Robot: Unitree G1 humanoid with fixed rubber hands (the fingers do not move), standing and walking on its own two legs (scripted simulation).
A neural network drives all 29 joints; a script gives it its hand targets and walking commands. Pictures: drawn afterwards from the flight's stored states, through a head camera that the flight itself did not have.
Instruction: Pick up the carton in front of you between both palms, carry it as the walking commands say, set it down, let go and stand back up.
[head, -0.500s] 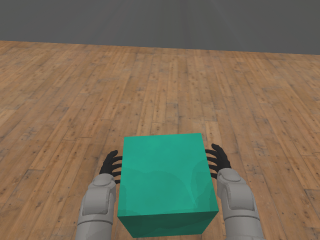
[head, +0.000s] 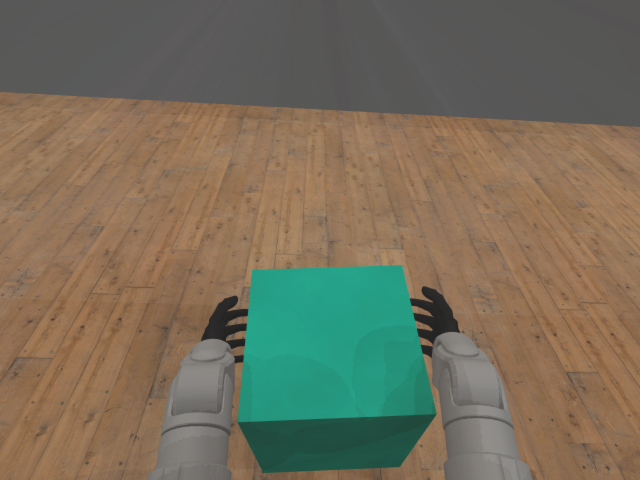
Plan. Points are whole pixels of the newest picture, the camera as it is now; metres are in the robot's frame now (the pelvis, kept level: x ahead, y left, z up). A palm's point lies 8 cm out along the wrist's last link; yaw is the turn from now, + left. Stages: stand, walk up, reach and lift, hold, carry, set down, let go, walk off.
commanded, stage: hold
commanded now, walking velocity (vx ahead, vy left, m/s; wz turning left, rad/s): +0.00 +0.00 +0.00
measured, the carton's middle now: (329, 373) +0.30 -0.01 -0.04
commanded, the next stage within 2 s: set down in 0.14 s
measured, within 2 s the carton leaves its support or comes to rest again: neither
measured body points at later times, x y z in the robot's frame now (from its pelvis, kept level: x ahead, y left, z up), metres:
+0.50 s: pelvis -0.01 +0.00 -0.02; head +0.02 +0.03 +0.43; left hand +0.34 +0.15 -0.02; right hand +0.35 -0.15 +0.01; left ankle +0.07 +0.09 -0.74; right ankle +0.01 -0.12 -0.74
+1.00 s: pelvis -0.03 -0.01 -0.13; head +0.17 +0.04 +0.27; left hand +0.38 +0.18 -0.21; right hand +0.40 -0.12 -0.18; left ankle +0.07 +0.10 -0.74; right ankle +0.01 -0.13 -0.74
